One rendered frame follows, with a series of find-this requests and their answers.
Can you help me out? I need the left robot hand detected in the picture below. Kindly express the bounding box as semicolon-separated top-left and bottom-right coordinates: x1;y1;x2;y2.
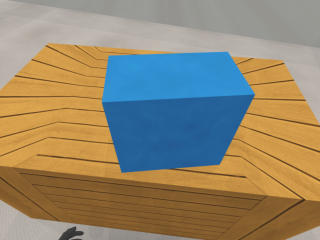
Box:
59;226;84;240

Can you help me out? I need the carton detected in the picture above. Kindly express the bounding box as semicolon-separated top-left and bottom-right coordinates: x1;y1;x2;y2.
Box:
102;51;255;173

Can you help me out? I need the pedestal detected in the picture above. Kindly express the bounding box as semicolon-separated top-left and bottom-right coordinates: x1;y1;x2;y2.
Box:
0;43;320;240

